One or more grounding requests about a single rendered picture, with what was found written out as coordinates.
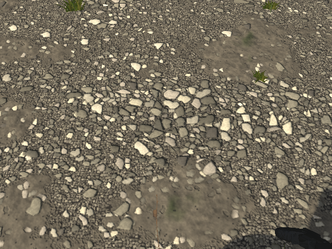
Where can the right robot hand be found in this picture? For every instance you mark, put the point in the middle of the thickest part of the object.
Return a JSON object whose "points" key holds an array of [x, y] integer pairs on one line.
{"points": [[304, 237]]}

